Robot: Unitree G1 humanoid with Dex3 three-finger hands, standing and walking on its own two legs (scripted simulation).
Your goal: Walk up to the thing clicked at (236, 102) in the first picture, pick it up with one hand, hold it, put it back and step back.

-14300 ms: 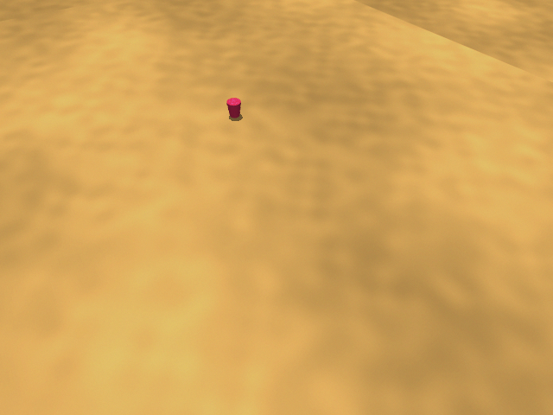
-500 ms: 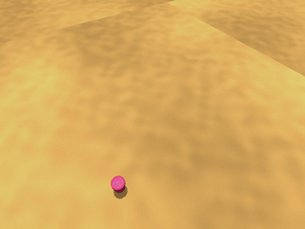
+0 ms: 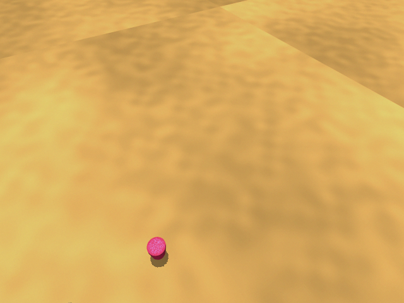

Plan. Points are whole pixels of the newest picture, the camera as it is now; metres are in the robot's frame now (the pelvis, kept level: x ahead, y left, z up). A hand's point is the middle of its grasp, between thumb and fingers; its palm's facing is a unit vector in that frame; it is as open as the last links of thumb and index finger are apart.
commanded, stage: stand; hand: left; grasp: from above
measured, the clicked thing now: (157, 249) +0.47 +0.21 -0.73
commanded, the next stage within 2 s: rise first in 1.20 s
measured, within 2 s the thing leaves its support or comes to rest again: neither
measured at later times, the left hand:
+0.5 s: hand out of the picture +0.07 +0.26 -0.16, palm faces -0.01 -0.94 -0.34, open 7.4 cm
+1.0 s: hand out of the picture +0.10 +0.26 -0.15, palm faces -0.01 -0.94 -0.33, open 7.4 cm
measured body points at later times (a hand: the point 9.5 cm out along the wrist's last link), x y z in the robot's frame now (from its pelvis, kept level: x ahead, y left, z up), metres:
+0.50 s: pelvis +0.00 +0.01 +0.00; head +0.02 +0.00 +0.45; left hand +0.07 +0.31 -0.13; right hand +0.08 -0.29 -0.13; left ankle +0.02 +0.15 -0.75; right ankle +0.01 -0.12 -0.75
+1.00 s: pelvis +0.02 +0.01 +0.00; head +0.03 +0.01 +0.45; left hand +0.10 +0.31 -0.13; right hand +0.10 -0.29 -0.13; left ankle +0.02 +0.15 -0.75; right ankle +0.01 -0.12 -0.75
